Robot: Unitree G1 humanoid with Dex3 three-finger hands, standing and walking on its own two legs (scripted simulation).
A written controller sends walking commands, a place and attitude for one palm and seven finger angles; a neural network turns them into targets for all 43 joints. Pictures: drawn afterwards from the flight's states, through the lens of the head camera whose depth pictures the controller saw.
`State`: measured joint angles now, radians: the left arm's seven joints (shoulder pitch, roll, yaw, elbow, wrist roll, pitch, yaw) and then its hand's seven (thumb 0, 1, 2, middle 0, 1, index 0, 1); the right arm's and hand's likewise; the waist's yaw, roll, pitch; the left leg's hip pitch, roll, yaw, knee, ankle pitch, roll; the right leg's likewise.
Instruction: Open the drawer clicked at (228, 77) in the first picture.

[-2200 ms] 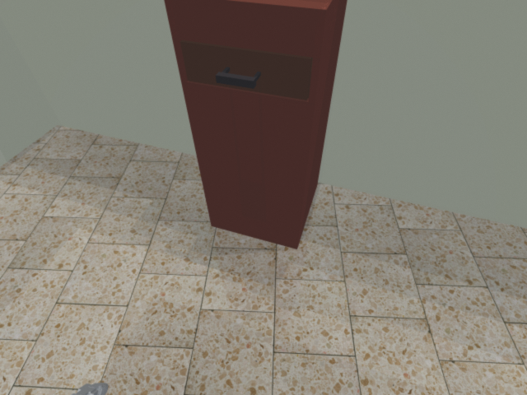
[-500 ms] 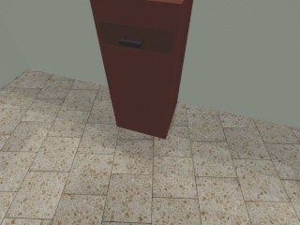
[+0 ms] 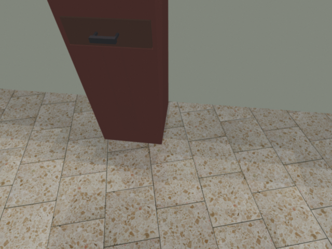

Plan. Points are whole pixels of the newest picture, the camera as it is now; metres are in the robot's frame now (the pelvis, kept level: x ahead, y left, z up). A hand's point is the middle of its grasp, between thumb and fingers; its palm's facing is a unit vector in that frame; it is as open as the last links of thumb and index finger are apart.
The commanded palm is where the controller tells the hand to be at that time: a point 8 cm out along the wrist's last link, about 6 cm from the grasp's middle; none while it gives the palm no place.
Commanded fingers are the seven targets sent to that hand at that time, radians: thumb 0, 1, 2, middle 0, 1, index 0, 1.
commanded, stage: take the last steps up to it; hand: left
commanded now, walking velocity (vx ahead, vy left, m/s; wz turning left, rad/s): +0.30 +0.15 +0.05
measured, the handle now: (104, 37) +0.89 +0.31 +0.06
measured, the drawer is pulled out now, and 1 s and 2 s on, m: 0.00 0.00 0.00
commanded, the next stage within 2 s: come to a stop and stand still in 0.96 s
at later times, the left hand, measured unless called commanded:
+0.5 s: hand out of the picture +0.02 +0.26 -0.18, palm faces +0.09 -0.98 -0.18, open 7.4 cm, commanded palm none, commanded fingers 0.00 0.90 0.90 -0.20 -0.30 -0.20 -0.30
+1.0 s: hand (99, 176) +0.36 +0.25 -0.16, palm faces +0.05 -0.98 -0.17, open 7.3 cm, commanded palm none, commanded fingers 0.00 0.90 0.90 -0.20 -0.30 -0.20 -0.30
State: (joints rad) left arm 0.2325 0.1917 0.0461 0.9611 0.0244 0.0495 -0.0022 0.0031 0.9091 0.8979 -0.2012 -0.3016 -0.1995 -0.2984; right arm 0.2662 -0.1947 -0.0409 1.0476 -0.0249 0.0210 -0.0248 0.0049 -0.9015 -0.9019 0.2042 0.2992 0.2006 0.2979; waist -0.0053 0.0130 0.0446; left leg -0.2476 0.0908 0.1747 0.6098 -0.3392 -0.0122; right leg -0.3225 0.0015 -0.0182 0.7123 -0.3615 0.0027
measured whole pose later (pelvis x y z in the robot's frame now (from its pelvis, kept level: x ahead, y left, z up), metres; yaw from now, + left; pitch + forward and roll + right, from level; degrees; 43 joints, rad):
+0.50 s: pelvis +0.08 +0.08 +0.00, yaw +1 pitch +0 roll +0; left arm 0.41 0.19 0.06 1.11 0.03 0.02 0.00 0.01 0.91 0.90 -0.20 -0.30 -0.20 -0.30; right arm 0.30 -0.18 -0.04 1.00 -0.03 -0.04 0.01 0.00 -0.91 -0.90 0.20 0.30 0.20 0.30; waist 0.02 -0.04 -0.01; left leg -0.30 0.04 0.13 0.60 -0.30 0.03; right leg -0.33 -0.08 -0.02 0.99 -0.46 -0.02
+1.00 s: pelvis +0.26 +0.09 +0.00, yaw +1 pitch -1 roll -1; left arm 0.17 0.11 0.05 0.99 0.02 -0.07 0.01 0.00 0.92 0.90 -0.20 -0.30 -0.20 -0.30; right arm 0.43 -0.12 -0.04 1.16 -0.02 -0.02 0.00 0.01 -0.90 -0.90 0.20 0.30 0.20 0.30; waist -0.03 0.04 0.05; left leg -0.31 0.04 0.08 1.13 -0.44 0.02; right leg -0.34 -0.04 -0.18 0.61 -0.26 -0.05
